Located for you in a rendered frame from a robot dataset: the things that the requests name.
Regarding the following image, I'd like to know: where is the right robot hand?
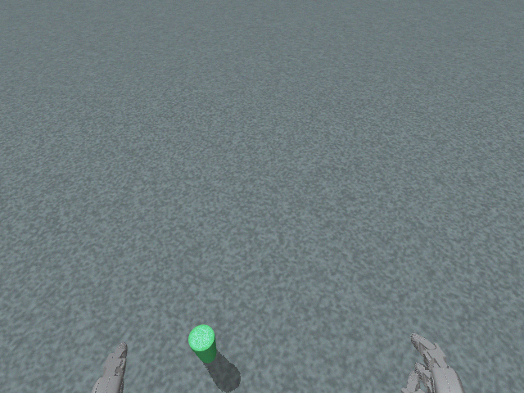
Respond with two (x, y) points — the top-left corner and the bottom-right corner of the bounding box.
(401, 333), (465, 393)

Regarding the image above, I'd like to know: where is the cup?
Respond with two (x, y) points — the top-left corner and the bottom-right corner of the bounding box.
(188, 324), (217, 363)

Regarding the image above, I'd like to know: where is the left robot hand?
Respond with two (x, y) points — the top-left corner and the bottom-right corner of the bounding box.
(91, 342), (128, 393)

